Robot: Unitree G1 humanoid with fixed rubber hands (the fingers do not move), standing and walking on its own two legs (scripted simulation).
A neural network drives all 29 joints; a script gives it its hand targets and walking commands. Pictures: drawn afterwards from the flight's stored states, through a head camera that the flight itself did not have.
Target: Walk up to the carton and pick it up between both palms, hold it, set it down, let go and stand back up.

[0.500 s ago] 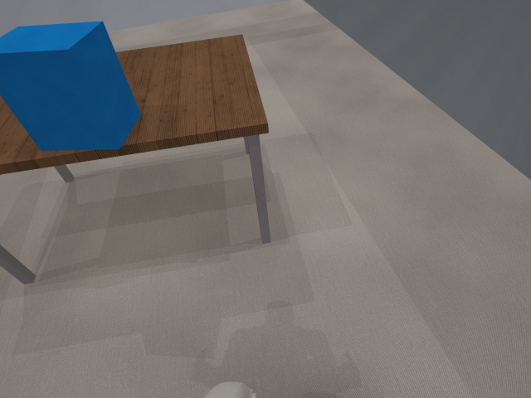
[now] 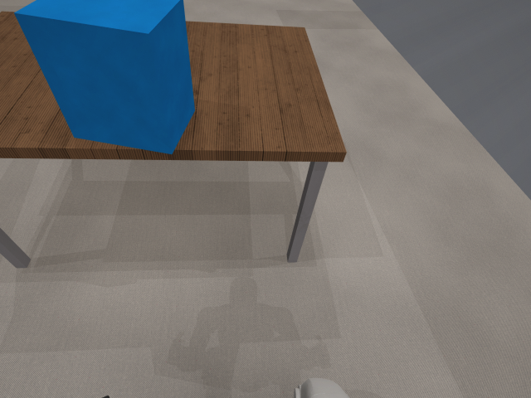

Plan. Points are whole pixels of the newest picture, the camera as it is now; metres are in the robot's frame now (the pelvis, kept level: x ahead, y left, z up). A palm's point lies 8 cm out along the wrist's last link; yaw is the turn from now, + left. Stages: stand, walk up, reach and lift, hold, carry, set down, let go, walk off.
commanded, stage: walk up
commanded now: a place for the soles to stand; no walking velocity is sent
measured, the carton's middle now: (124, 72) +0.81 +0.30 +0.05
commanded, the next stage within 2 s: none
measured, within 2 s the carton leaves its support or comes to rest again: neither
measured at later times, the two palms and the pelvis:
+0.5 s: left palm out of the picture +0.14 +0.37 -0.08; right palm (347, 325) +0.26 -0.17 -0.13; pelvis +0.14 +0.09 +0.00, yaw +3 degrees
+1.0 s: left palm out of the picture +0.40 +0.52 -0.09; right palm (258, 324) +0.26 +0.00 -0.11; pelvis +0.26 +0.27 +0.00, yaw +0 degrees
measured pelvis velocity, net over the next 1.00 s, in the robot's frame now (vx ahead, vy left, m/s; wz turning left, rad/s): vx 0.26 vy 0.27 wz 0.01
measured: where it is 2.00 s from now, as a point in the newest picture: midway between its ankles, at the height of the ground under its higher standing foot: (167, 376)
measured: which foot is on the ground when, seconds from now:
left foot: down 0.00-0.30, up 0.32-0.68, down 0.70-1.00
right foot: up 0.00-0.24, down 0.26-0.70, up 0.72-1.00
